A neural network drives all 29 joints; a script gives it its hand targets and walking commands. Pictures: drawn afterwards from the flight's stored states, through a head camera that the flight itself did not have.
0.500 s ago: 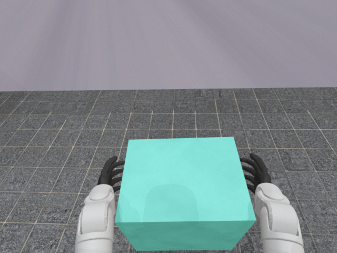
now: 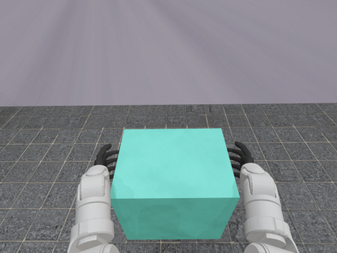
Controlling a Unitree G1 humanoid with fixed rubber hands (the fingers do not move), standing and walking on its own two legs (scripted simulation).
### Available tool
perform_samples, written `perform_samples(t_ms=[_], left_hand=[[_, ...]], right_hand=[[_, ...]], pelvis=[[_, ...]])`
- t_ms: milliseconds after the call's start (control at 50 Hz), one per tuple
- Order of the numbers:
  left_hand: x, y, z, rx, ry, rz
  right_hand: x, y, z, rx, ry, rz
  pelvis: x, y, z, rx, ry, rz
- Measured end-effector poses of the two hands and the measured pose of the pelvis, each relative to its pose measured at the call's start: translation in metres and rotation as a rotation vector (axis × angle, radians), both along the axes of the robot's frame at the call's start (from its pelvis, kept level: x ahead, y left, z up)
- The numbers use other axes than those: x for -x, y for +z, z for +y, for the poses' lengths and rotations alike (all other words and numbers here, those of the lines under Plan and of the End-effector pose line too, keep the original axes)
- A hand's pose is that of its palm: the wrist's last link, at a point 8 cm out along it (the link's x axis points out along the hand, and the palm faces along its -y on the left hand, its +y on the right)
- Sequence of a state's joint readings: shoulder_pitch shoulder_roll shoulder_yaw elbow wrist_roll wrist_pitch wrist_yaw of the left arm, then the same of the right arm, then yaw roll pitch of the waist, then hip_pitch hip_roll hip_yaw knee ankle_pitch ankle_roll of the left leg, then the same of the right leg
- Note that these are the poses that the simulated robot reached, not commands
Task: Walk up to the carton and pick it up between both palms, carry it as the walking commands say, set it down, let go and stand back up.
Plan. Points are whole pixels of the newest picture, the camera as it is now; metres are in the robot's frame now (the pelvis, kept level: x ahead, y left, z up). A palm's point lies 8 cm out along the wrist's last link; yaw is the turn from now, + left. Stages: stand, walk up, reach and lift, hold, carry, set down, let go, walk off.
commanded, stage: set down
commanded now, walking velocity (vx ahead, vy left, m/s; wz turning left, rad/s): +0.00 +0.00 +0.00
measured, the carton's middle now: (173, 185) +0.33 +0.07 -0.05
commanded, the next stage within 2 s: none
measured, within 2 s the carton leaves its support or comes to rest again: neither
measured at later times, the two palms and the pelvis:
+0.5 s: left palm (118, 179) +0.31 +0.23 -0.03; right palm (239, 178) +0.37 -0.13 -0.04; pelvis +0.05 +0.00 +0.00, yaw -2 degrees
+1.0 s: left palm (120, 186) +0.34 +0.25 -0.11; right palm (229, 186) +0.39 -0.11 -0.12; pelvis -0.01 +0.01 -0.07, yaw +0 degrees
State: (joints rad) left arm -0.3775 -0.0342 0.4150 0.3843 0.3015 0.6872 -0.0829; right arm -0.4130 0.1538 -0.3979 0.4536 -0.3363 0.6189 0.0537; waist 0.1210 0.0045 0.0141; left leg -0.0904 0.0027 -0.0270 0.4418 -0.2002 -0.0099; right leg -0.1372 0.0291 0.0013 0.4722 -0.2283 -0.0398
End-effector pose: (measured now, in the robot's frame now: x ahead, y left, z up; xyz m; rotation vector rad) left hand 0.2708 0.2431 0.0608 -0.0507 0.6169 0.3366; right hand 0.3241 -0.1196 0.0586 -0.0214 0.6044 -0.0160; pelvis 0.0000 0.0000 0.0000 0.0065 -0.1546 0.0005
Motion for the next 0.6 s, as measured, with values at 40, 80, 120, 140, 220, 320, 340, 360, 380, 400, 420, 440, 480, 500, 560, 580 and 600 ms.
perform_samples(t_ms=[40,80,120,140,220,320,340,360,380,400,420,440,480,500,560,580,600], left_hand=[[-0.008,0.001,0.005,-0.003,-0.003,0.005],[-0.016,0.000,0.008,-0.005,-0.007,0.014],[-0.021,-0.004,0.008,-0.013,-0.013,0.023],[-0.024,-0.007,0.007,-0.014,-0.014,0.027],[-0.028,-0.025,0.000,-0.006,-0.016,0.057],[-0.031,-0.054,-0.010,0.001,-0.020,0.094],[-0.032,-0.059,-0.011,0.001,-0.017,0.098],[-0.033,-0.064,-0.013,0.002,-0.015,0.102],[-0.034,-0.069,-0.013,0.002,-0.012,0.105],[-0.036,-0.074,-0.014,0.003,-0.007,0.108],[-0.037,-0.078,-0.013,0.002,-0.003,0.110],[-0.038,-0.082,-0.013,0.002,0.001,0.111],[-0.042,-0.088,-0.011,-0.003,0.005,0.109],[-0.044,-0.091,-0.010,-0.006,0.007,0.108],[-0.048,-0.099,-0.005,-0.020,0.011,0.104],[-0.049,-0.101,-0.004,-0.023,0.011,0.104],[-0.050,-0.104,-0.002,-0.025,0.013,0.103]], right_hand=[[-0.007,-0.001,0.004,0.011,0.018,0.006],[-0.014,-0.003,0.006,0.022,0.031,0.015],[-0.020,-0.007,0.006,0.029,0.037,0.023],[-0.023,-0.009,0.005,0.032,0.038,0.027],[-0.031,-0.027,-0.001,0.039,0.032,0.056],[-0.034,-0.058,-0.010,0.043,0.017,0.094],[-0.034,-0.063,-0.011,0.041,0.015,0.098],[-0.035,-0.069,-0.012,0.041,0.011,0.102],[-0.036,-0.074,-0.013,0.042,0.008,0.105],[-0.037,-0.080,-0.013,0.040,0.005,0.108],[-0.039,-0.084,-0.012,0.039,0.004,0.111],[-0.040,-0.089,-0.012,0.037,0.003,0.113],[-0.044,-0.096,-0.009,0.032,0.000,0.111],[-0.046,-0.100,-0.008,0.030,-0.002,0.110],[-0.052,-0.109,-0.002,0.022,-0.007,0.104],[-0.053,-0.112,0.000,0.020,-0.007,0.103],[-0.055,-0.115,0.001,0.019,-0.007,0.102]], pelvis=[[-0.001,0.000,0.002,-0.004,0.001,0.007],[-0.004,0.000,0.004,-0.006,0.004,0.013],[-0.008,0.000,0.006,-0.010,0.004,0.020],[-0.010,0.000,0.007,-0.012,0.003,0.024],[-0.023,0.002,0.011,-0.011,-0.004,0.052],[-0.036,0.002,0.012,-0.009,-0.021,0.123],[-0.039,0.002,0.011,-0.010,-0.026,0.143],[-0.040,0.001,0.011,-0.010,-0.030,0.162],[-0.042,0.001,0.010,-0.010,-0.032,0.181],[-0.043,0.000,0.010,-0.011,-0.035,0.201],[-0.044,0.000,0.009,-0.012,-0.035,0.220],[-0.045,-0.001,0.008,-0.012,-0.035,0.239],[-0.046,-0.003,0.006,-0.011,-0.032,0.278],[-0.047,-0.003,0.005,-0.011,-0.029,0.297],[-0.047,-0.006,0.003,-0.007,-0.018,0.356],[-0.047,-0.007,0.002,-0.006,-0.014,0.376],[-0.047,-0.008,0.002,-0.004,-0.009,0.395]])
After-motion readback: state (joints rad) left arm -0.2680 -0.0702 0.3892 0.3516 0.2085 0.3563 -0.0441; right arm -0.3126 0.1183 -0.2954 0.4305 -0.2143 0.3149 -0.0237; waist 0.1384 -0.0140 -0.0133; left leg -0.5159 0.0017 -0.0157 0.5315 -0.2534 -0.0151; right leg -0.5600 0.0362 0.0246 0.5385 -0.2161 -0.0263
